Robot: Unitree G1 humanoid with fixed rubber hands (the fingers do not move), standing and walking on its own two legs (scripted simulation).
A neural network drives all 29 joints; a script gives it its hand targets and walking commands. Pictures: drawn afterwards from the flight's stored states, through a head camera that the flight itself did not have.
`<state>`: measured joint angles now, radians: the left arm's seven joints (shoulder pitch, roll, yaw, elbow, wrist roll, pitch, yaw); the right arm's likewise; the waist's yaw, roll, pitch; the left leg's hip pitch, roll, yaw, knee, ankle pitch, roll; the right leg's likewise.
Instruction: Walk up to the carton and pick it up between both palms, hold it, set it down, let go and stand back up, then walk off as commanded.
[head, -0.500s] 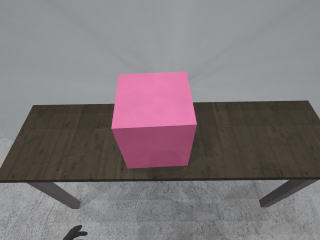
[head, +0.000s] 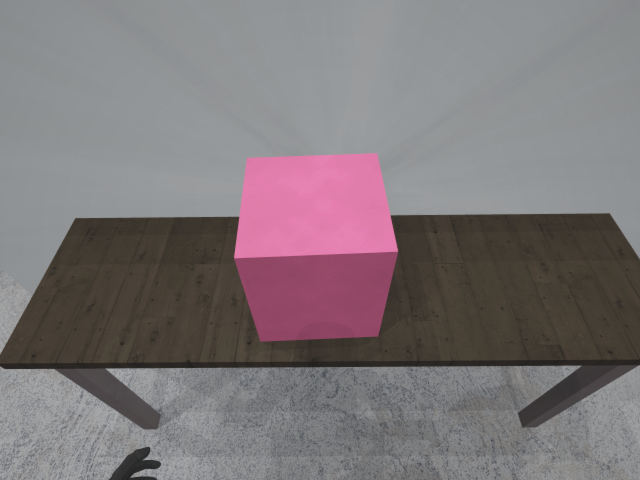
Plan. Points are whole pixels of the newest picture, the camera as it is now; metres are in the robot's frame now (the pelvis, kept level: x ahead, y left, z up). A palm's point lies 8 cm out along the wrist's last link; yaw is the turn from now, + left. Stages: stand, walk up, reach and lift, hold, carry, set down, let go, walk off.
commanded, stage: walk up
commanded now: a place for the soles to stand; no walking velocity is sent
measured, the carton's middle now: (316, 251) +0.47 +0.05 -0.05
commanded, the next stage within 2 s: none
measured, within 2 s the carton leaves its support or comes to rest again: neither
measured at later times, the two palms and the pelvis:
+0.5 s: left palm out of the picture +0.05 +0.39 -0.13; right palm out of the picture +0.09 -0.21 -0.12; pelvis +0.01 +0.08 -0.01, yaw +4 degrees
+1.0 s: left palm out of the picture +0.11 +0.36 -0.11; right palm out of the picture +0.14 -0.21 -0.12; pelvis +0.05 +0.07 +0.00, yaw +4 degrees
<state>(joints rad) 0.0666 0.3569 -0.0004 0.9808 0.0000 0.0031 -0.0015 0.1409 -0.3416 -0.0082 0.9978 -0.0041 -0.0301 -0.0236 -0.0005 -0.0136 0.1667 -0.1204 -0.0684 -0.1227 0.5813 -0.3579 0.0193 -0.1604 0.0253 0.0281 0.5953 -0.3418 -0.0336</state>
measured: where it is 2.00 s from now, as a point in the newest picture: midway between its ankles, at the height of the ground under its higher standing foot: outside the picture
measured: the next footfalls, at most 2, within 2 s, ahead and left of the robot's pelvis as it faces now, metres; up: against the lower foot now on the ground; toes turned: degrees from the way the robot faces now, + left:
left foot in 0.26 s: +0.12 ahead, +0.19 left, +0.00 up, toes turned -4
right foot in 0.56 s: +0.07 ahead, -0.06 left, +0.00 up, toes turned +4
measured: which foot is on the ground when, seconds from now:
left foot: down 0.00-0.00, up 0.02-0.24, down 0.26-1.00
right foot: down 0.00-0.28, up 0.30-0.54, down 0.56-1.00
